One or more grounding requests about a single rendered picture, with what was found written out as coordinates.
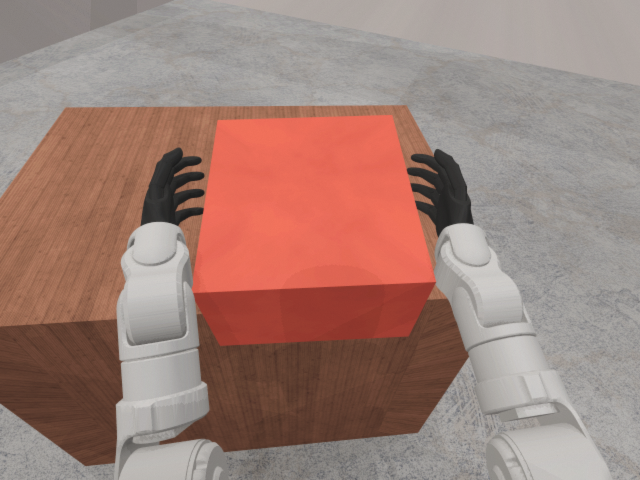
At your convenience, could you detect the right robot upper arm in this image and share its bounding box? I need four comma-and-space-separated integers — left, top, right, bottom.
486, 423, 610, 480

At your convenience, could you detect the robot right forearm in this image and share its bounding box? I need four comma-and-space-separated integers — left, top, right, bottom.
434, 223, 613, 480

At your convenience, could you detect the robot left forearm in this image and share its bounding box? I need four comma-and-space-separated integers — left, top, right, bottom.
114, 222, 210, 480

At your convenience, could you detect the left robot upper arm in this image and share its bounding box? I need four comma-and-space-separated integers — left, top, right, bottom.
119, 439, 229, 480

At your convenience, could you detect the robot right hand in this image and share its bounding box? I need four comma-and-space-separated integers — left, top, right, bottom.
407, 149, 474, 238

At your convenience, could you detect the pedestal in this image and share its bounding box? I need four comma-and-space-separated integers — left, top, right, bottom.
0, 105, 469, 466

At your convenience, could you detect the carton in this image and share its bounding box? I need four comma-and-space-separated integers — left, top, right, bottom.
192, 115, 436, 346

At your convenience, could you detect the robot left hand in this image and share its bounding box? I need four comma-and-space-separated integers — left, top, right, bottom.
141, 147, 205, 226

